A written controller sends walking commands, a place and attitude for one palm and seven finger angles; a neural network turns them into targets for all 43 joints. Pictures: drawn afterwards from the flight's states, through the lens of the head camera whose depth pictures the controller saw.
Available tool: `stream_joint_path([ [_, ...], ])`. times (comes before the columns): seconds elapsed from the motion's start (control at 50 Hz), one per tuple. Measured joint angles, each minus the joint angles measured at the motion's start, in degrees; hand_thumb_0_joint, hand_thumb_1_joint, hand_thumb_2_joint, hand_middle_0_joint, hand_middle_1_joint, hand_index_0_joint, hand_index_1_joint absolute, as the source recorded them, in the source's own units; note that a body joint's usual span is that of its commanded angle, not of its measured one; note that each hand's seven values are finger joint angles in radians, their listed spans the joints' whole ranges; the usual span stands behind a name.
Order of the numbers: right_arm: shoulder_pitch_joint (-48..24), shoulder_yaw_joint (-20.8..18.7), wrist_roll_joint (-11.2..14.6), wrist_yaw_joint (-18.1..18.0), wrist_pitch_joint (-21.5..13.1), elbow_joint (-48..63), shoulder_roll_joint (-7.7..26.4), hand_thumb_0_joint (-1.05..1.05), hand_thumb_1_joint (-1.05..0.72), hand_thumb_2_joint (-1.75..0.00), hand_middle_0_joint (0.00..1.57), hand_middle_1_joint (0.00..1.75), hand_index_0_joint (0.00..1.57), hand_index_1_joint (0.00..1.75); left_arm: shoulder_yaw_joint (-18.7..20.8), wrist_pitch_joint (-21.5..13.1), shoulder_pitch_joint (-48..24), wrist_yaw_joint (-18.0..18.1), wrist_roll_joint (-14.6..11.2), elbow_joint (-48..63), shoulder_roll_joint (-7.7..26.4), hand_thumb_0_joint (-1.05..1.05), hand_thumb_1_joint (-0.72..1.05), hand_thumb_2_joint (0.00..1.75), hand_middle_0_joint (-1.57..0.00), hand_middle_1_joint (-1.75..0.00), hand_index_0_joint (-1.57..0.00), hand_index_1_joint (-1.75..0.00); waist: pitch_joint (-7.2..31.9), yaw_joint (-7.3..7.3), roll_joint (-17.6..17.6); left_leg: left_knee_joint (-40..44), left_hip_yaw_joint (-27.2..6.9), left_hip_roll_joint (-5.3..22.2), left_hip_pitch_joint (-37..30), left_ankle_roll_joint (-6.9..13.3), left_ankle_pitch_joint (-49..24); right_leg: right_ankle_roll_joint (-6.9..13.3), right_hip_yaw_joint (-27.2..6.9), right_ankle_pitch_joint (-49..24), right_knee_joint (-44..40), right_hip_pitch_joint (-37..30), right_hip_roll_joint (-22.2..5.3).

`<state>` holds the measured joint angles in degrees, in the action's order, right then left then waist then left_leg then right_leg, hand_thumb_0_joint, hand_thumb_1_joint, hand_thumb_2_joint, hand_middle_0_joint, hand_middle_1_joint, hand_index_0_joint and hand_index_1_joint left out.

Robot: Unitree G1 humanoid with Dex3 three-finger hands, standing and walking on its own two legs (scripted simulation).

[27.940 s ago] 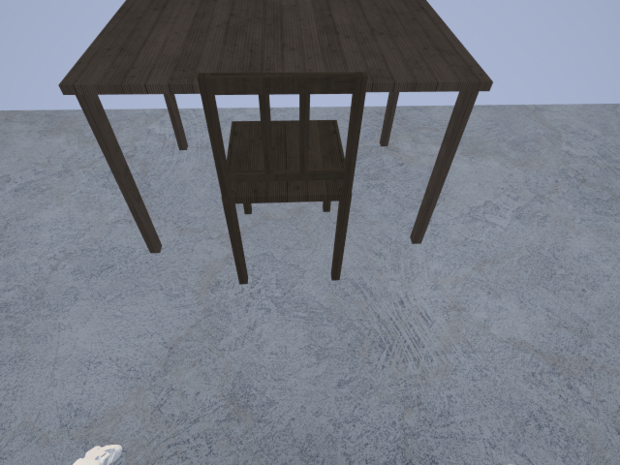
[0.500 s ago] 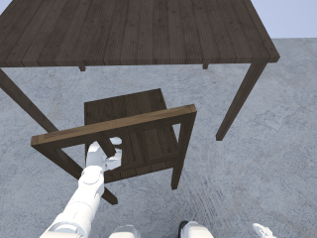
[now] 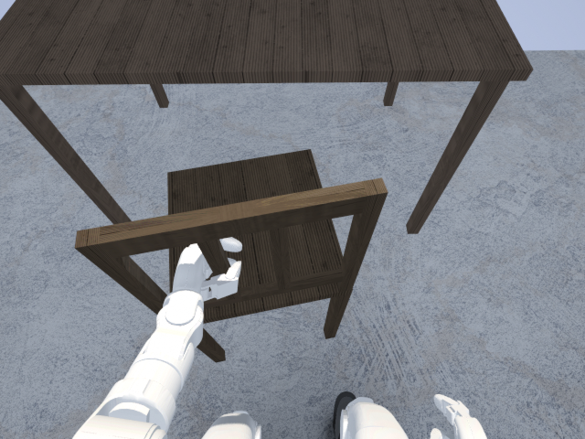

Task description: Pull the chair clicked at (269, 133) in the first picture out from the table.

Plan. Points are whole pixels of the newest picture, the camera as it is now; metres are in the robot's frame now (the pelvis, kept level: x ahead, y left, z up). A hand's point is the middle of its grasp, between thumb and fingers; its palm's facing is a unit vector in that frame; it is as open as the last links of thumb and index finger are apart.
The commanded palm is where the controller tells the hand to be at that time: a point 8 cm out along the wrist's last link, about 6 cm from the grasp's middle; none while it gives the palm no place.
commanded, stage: step backward, pulling the chair out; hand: left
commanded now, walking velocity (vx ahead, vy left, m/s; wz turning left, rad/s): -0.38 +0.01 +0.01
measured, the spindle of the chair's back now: (222, 269) +0.36 +0.13 -0.08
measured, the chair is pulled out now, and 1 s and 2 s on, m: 0.26 0.51 0.64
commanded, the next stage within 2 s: stop walking, hand still on the chair in 0.90 s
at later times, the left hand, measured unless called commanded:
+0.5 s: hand (232, 344) +0.24 +0.10 -0.06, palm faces +0.04 -0.98 -0.19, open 5.7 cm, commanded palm +0.21 +0.15 -0.06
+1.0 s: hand out of the picture +0.09 +0.09 -0.06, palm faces +0.05 -0.98 -0.19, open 5.7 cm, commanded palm +0.07 +0.14 -0.04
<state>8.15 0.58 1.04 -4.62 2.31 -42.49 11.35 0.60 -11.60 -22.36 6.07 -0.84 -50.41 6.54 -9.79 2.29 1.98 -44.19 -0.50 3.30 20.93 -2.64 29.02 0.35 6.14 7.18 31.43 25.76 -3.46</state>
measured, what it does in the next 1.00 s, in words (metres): walks backwards: right foot, then left foot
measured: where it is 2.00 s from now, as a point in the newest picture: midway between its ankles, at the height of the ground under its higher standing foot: outside the picture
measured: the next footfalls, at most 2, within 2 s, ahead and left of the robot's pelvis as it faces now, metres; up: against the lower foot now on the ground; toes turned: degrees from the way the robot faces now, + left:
right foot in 0.28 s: -0.04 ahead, -0.14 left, +0.00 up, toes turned -5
left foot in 0.60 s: -0.10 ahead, +0.13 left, +0.00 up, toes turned +0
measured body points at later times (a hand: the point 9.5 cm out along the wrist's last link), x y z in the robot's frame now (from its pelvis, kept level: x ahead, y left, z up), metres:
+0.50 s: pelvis -0.10 -0.03 +0.02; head +0.00 -0.05 +0.45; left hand +0.23 +0.15 -0.05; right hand +0.01 -0.30 -0.12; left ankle -0.10 +0.12 -0.69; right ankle -0.08 -0.13 -0.72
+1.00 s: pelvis -0.24 -0.04 +0.01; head -0.15 -0.07 +0.45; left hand +0.09 +0.14 -0.04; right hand -0.12 -0.28 -0.14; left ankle -0.23 +0.10 -0.68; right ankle -0.20 -0.15 -0.72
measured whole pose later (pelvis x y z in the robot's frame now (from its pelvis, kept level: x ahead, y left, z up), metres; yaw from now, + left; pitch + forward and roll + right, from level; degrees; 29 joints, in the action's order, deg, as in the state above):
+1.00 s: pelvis -0.24 -0.04 +0.01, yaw -1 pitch +1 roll +1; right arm 7.8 0.3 1.9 -4.7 2.5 -42.5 12.2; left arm 3.3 -12.0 -21.2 5.4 -3.2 -53.5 7.3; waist -10.6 1.0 2.9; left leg -51.5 -2.5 0.6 25.2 -2.5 24.8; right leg 1.2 3.1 11.8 29.4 18.7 -1.5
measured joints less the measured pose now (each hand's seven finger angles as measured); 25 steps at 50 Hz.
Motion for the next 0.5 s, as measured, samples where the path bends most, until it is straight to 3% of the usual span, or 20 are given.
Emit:
stream_joint_path([
  [0.08,-0.4,-0.2,-0.1,-0.9,0.2,0.5,1.5,0.01,-0.9,-0.9,0.21,0.3,0.2,0.3,-0.9,0.6,-0.5,0.4,-0.2,0.4,1.4,0.04,0.62,0.75,-0.27,-1.24,-0.5,-1.45,-0.1,0.5,-2.7,8.2,2.4,-1.6,-1.7,1.4,-13.1,-1.0,-2.0,-0.8,0.9,1.9,-1.1],
  [0.14,1.3,-1.0,-0.8,-0.8,0.8,2.3,1.5,0.01,-0.9,-0.9,0.21,0.3,0.2,0.3,-1.0,1.4,2.1,0.3,-0.9,2.4,2.0,0.05,0.63,0.74,-0.26,-1.23,-0.5,-1.45,0.9,1.03,-2.3,8.9,2.1,-0.4,-1.0,1.7,-12.3,-0.6,-2.9,11.5,11.9,2.9,1.0],
  [0.18,2.3,-1.6,-0.8,-0.2,0.4,2.6,1.4,0.01,-0.9,-0.9,0.21,0.3,0.2,0.3,-1.1,1.3,3.5,0.3,-1.1,3.7,2.0,0.05,0.63,0.74,-0.25,-1.23,-0.5,-1.45,1.0,0.76,-1.1,10.0,1.1,0.9,-0.2,1.3,-13.2,-0.2,-2.5,15.5,14.8,0.7,2.6],
  [0.26,3.1,-1.9,-0.9,1.1,-1.2,1.7,0.6,0.01,-0.9,-0.9,0.21,0.3,0.2,0.3,-1.1,-0.6,4.2,-0.2,-0.9,4.9,2.8,0.05,0.61,0.76,-0.28,-1.23,-0.5,-1.45,0.2,-2.09,-0.9,11.9,1.5,2.5,0.8,-0.2,-15.6,0.3,-3.4,11.7,2.5,-8.8,3.2],
  [0.28,2.8,-1.8,-1.0,1.3,-1.5,1.4,0.5,0.01,-0.9,-0.9,0.21,0.3,0.2,0.3,-0.9,-1.2,3.9,-0.3,-0.8,4.7,3.2,0.04,0.6,0.77,-0.29,-1.23,-0.5,-1.45,-0.2,-2.71,-0.8,11.6,1.7,2.9,1.3,-0.7,-15.9,-0.3,-3.7,10.6,-1.5,-10.8,3.3],
  [0.34,0.0,-1.6,-0.6,1.3,-1.0,0.8,1.2,0.01,-0.9,-0.9,0.21,0.3,0.2,0.3,1.4,-2.7,1.8,0.1,-1.7,2.3,3.0,0.04,0.59,0.77,-0.3,-1.2,-0.5,-1.45,-3.7,-1.89,2.6,10.7,0.9,5.5,2.4,-0.7,-19.4,0.3,-2.7,7.2,-5.9,-12.4,6.2],
  [0.44,-1.9,-1.5,0.4,0.0,-0.1,1.3,1.9,0.01,-0.9,-0.9,0.21,0.3,0.2,0.3,4.7,-2.0,1.3,0.5,-1.7,0.5,2.7,0.05,0.6,0.75,-0.29,-1.17,-0.5,-1.45,-3.3,-0.15,-0.9,-2.5,-1.0,-1.2,5.5,0.3,-5.6,1.1,-4.3,5.1,-4.7,-9.0,3.2],
  [0.5,-2.1,-1.4,0.4,-0.6,0.0,2.0,3.5,0.01,-0.9,-0.9,0.21,0.3,0.2,0.3,4.7,-0.8,1.8,1.0,-1.3,0.9,1.9,0.05,0.62,0.73,-0.27,-1.17,-0.5,-1.45,-1.9,1.33,-1.7,-0.6,-1.2,-2.9,3.5,0.1,-4.9,0.8,-4.1,4.2,-4.4,-7.4,1.8],
])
